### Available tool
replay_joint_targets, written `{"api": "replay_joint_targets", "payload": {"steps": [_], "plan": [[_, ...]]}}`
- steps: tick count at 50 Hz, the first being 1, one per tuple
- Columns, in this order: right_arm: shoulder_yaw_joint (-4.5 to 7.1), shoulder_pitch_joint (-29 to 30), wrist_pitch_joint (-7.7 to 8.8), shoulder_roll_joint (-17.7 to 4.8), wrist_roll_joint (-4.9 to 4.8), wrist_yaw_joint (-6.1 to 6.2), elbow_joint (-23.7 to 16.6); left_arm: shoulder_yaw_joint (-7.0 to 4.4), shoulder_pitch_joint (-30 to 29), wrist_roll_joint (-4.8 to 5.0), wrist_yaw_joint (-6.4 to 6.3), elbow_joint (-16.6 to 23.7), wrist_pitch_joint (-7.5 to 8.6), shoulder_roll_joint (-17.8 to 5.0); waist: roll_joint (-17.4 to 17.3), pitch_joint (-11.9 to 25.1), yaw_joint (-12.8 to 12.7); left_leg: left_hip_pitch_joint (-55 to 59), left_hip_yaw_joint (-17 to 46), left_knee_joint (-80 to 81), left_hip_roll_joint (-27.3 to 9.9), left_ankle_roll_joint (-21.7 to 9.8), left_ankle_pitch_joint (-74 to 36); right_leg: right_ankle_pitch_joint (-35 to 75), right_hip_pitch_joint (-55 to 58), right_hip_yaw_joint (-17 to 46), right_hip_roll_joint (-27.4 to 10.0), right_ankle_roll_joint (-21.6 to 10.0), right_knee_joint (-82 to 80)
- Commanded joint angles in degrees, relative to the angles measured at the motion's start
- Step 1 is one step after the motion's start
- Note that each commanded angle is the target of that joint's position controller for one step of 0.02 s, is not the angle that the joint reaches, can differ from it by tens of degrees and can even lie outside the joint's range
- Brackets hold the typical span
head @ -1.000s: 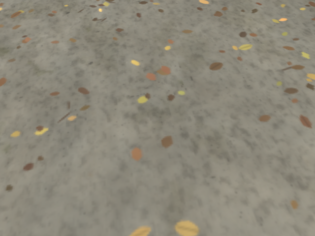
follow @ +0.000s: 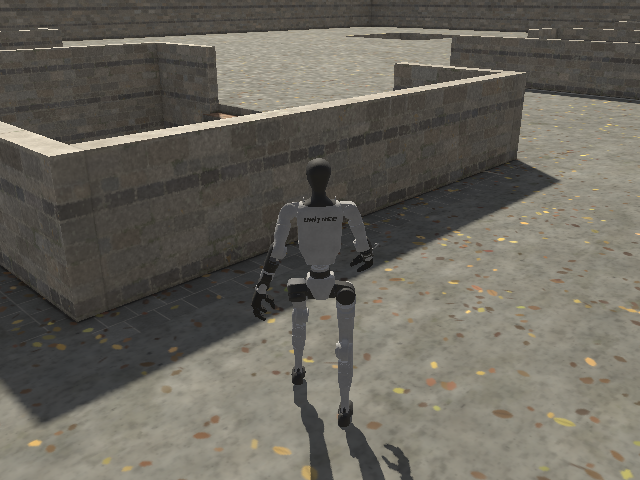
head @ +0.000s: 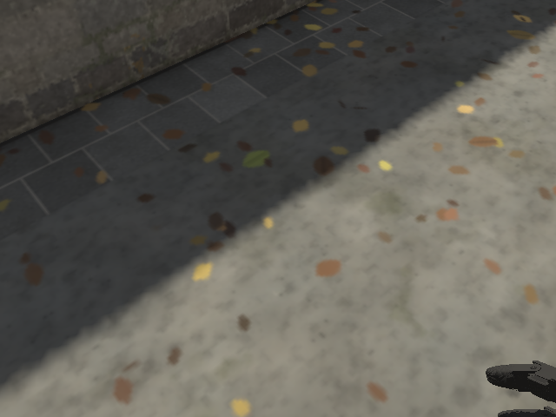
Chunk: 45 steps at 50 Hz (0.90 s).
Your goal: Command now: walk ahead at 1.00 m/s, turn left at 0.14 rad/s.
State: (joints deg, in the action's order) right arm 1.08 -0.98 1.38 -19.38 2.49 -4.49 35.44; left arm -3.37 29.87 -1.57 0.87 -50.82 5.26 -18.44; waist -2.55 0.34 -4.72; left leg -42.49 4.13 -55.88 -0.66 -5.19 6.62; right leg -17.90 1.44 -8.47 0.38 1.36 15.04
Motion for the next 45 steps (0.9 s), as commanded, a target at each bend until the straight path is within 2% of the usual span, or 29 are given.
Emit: {"api": "replay_joint_targets", "payload": {"steps": [1, 3, 4, 5, 6, 7, 8, 9, 10, 11, 12, 13, 15, 16, 18, 21, 24, 26, 27, 28, 29, 30, 31, 32, 33, 35, 38, 41, 45], "plan": [[-1.24, 6.12, 1.2, -0.34, -0.04, -1.37, -5.28, -0.27, -5.28, 1.08, 0.39, 3.66, 1.71, -5.82, 4.41, -8.89, 4.56, 11.53, -6.35, 13.73, -0.87, -0.7, -7.6, 21.21, -15.17, 6.36, -12.61, -8.66, -17.28], [-1.25, 6.34, 1.56, -0.64, 0.06, -0.82, -4.71, -0.7, -3.45, 1.3, 0.48, 2.34, 1.34, -8.75, 4.94, -7.9, 5.04, 16.5, -8.17, 17.97, 0.19, -1.48, -6.49, 37.64, -9.8, 6.03, -13.1, -9.19, -14.08], [-0.83, 4.66, 1.7, -1.7, 0.3, -0.04, -4.02, -1.0, -3.04, 1.28, 0.26, 1.97, 1.24, -10.68, 6.14, -5.19, 6.21, 19.77, -8.78, 18.94, 2.16, -1.76, -2.83, 52.76, -5.65, 5.54, -13.43, -9.07, -8.78], [-0.07, -0.42, 1.92, -3.29, 0.66, 0.89, -2.61, -1.24, -2.56, 1.1, -0.11, 1.46, 0.94, -12.37, 7.89, -0.61, 8.99, 26.15, -8.53, 19.46, 3.98, -2.21, 2.02, 64.04, -3.04, 5.37, -13.95, -8.63, 0.25], [0.8, -11.48, 2.43, -4.59, 1.17, 1.85, 0.95, -1.3, -3.05, 1.18, -0.54, 1.13, 0.32, -12.92, 8.53, 4.81, 14.2, 38.03, -7.8, 23.22, 5.14, -2.47, 1.66, 65.97, -4.75, 5.28, -12.58, -7.4, 14.45], [2.0, -20.34, 3.01, -7.41, 2.37, 3.04, 3.61, -0.73, -3.12, 1.58, -0.62, 1.59, 0.25, -11.0, 8.47, 9.85, 17.97, 52.42, -2.76, 24.4, -0.88, -2.6, -0.55, 52.05, -14.81, 5.47, -9.38, -6.02, 31.14], [3.06, -22.83, 3.59, -12.5, 3.88, 4.26, 3.91, 1.27, 1.91, 1.84, -0.17, 3.97, 0.1, -0.54, -6.62, 19.12, 12.44, 67.32, 18.59, 24.01, -21.38, -4.27, -7.39, -4.86, -29.92, 5.51, -1.79, -4.98, 53.48], [3.75, -23.96, 3.1, -13.28, 2.18, 4.61, 2.52, 0.47, 4.52, 3.71, -1.26, 4.77, -0.81, -3.0, -8.17, 30.19, 12.19, 69.67, 34.87, 27.9, -29.69, -9.01, -23.06, -12.62, -35.51, 11.63, 1.56, -4.92, 68.15], [3.07, -20.19, 3.04, -9.14, 0.52, 4.52, 3.04, -0.63, -3.16, 2.7, -1.8, 5.93, -1.44, -6.24, 0.05, 21.92, 11.13, 62.0, 23.06, 26.82, -24.95, -7.68, -34.31, -6.56, -38.19, 12.91, -1.95, -5.11, 66.7], [2.14, -17.13, 3.48, -5.26, -0.29, 4.35, 3.93, -0.16, -5.54, 2.52, -1.54, 6.43, -1.53, -4.0, -1.24, 12.91, 9.2, 54.35, 14.93, 27.6, -22.03, -6.66, -39.61, -4.77, -40.08, 11.56, -3.33, -4.72, 62.52], [2.33, -13.48, 4.21, -3.76, -3.05, 3.84, 3.19, -0.74, -7.49, 4.49, -2.28, 7.05, -0.64, -3.21, -2.63, 9.64, 8.54, 50.86, 9.87, 30.27, -18.14, -6.73, -36.61, -5.85, -42.59, 13.9, -5.75, -1.75, 61.62], [2.17, -10.22, 4.32, -1.98, -3.05, 4.0, 3.67, -1.23, -7.28, 4.9, -2.44, 7.08, -1.25, -3.85, -3.58, 8.07, 5.87, 46.22, 6.56, 33.17, -17.1, -6.88, -32.32, -3.82, -40.9, 13.17, -7.25, -0.64, 60.26], [2.17, -7.22, 4.78, 0.21, -2.11, 4.43, 4.15, -1.68, -6.53, 4.62, -2.23, 7.93, -3.35, -1.74, -3.66, 4.82, 2.46, 38.31, 1.16, 37.16, -16.8, -6.37, -32.23, -2.17, -37.16, 12.42, -8.31, 0.53, 58.0], [2.31, -4.84, 4.8, 0.33, -2.35, 4.72, 4.33, -1.63, -7.64, 4.4, -2.11, 8.67, -4.35, -0.71, -2.96, 2.1, 1.32, 34.21, -1.5, 39.26, -17.0, -6.29, -31.39, -2.28, -37.09, 11.77, -8.73, 1.08, 55.69], [2.78, -0.98, 4.66, -0.79, -2.27, 5.76, 4.21, -1.08, -11.87, 3.37, -1.63, 11.36, -4.87, 0.92, -2.33, -2.32, 0.43, 28.26, -7.68, 42.31, -15.72, -5.47, -31.57, 3.47, -37.06, 9.7, -8.4, 1.52, 46.97], [3.58, -0.86, 3.66, -3.32, -2.71, 7.42, 4.69, -0.78, -14.58, 2.33, 0.42, 11.98, -4.43, 0.86, -1.31, -0.06, 1.9, 29.28, -16.61, 39.95, -10.47, -2.94, -28.95, 21.56, -28.74, 4.72, -4.53, -0.05, 29.56], [4.48, -1.78, 2.62, -6.3, -4.61, 7.63, 5.02, -1.86, -14.9, 2.08, 2.71, 13.3, -5.12, -2.42, -1.47, 2.19, 1.23, 36.24, -17.27, 33.38, -12.64, -1.46, -37.03, 21.17, -25.07, 2.17, -1.84, -2.96, 24.24], [5.25, -1.19, 1.43, -7.91, -5.45, 7.53, 4.3, -3.45, -11.73, 2.4, 3.03, 13.56, -5.65, -6.21, -2.18, 3.93, -1.12, 38.89, -17.3, 24.03, -13.59, 0.06, -45.04, 14.74, -21.0, 0.29, 0.93, -6.05, 23.46], [5.33, -0.79, 0.93, -7.69, -5.56, 7.27, 3.94, -4.7, -6.95, 2.57, 2.7, 12.94, -5.69, -8.74, -1.13, 6.07, -3.82, 37.42, -17.32, 14.76, -12.99, 1.3, -43.04, 14.46, -14.56, 0.35, 2.35, -8.1, 20.75], [4.83, -0.92, 0.82, -5.84, -5.28, 6.69, 3.78, -5.86, -2.18, 2.64, 1.62, 11.98, -5.59, -10.75, 3.22, 6.75, -6.64, 31.12, -16.68, 1.43, -10.08, 3.91, -28.48, 20.81, -5.64, 3.24, 2.77, -10.09, 14.66], [3.04, -5.83, 0.92, 1.46, -1.75, 5.68, 3.09, -6.03, -7.91, 2.63, 0.52, 12.83, -5.18, -14.95, 21.29, 2.43, 1.43, 17.24, -15.3, -15.85, 0.01, 7.08, 28.07, 54.03, -1.29, 18.49, -4.99, -13.66, 16.24], [2.97, -13.4, 1.37, -1.28, -1.77, 4.96, 1.68, -5.77, -12.29, -0.54, 1.17, 17.95, -3.79, -17.25, 21.94, 15.83, 5.61, 2.89, -2.44, -31.21, 8.66, 9.94, 34.66, 44.87, 10.82, 50.65, -17.4, -28.97, 9.67], [3.76, -9.4, 2.04, -6.87, -2.76, 4.46, 1.5, -5.64, -15.16, 0.4, 1.91, 20.78, -3.39, -14.95, 11.33, 19.52, 2.11, 1.66, 5.04, -31.42, 5.81, 8.58, 29.26, 30.4, 10.73, 53.02, -18.78, -28.02, 3.61], [3.99, -4.49, 2.14, -7.37, -3.22, 4.59, 0.08, -5.11, -17.29, 1.82, 1.66, 21.12, -3.23, -12.8, 6.43, 13.13, 2.71, 0.3, 5.38, -27.41, 4.51, 7.63, 24.51, 22.51, 5.11, 48.53, -16.39, -25.04, 2.64], [3.84, -2.73, 1.78, -6.19, -2.12, 5.25, 0.53, -4.48, -19.14, 3.02, 0.99, 21.28, -3.5, -10.31, 0.01, 8.96, 4.28, 1.17, 5.48, -22.91, 2.37, 7.72, 21.41, 19.53, -1.44, 43.89, -13.6, -21.64, 2.69], [3.98, -1.76, 0.66, -5.7, -1.61, 5.51, 0.49, -4.14, -20.73, 2.59, -0.63, 22.27, -4.36, -9.01, 0.53, 7.01, 5.87, 7.49, 5.71, -14.01, 1.19, 7.83, 19.16, 24.37, -10.76, 37.35, -9.72, -18.83, 3.27], [3.16, -0.95, 0.22, -1.68, -2.05, 5.48, 1.34, -4.89, -19.93, 2.29, -2.24, 22.67, -5.88, -10.27, 1.88, 7.68, 5.64, 11.58, 3.82, 0.06, 3.4, 9.68, 16.89, 31.61, -13.8, 33.34, -5.93, -16.45, 5.46], [3.08, -0.69, -0.3, -1.24, -2.76, 5.64, 2.08, -5.38, -20.06, 2.75, -3.45, 23.17, -7.42, -11.08, 4.89, 9.68, 4.99, 13.81, 4.63, 6.91, 4.71, 10.71, 10.28, 23.93, -14.53, 34.54, -4.62, -14.14, 6.28], [3.6, 1.62, -0.13, -1.78, -2.87, 5.61, 1.71, -5.12, -20.7, 2.56, -3.36, 23.7, -8.39, -9.66, 10.31, 7.16, 3.29, 16.66, 5.37, 14.58, 5.53, 10.22, 7.66, 11.7, -16.43, 37.58, -2.63, -11.49, 6.57]]}}
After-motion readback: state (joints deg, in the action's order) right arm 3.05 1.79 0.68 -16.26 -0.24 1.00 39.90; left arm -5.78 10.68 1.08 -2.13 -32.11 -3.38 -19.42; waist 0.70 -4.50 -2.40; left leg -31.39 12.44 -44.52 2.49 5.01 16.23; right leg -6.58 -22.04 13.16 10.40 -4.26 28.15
